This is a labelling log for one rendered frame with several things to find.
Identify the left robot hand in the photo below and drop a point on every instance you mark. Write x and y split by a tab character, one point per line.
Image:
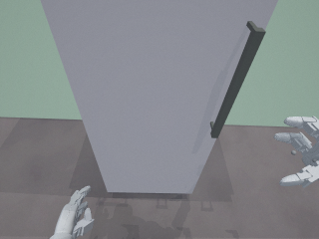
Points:
68	221

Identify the fridge door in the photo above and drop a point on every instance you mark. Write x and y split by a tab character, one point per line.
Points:
148	77

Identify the handle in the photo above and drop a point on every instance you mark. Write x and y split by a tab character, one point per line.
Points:
251	47

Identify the right robot hand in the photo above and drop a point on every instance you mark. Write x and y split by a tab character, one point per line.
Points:
300	142

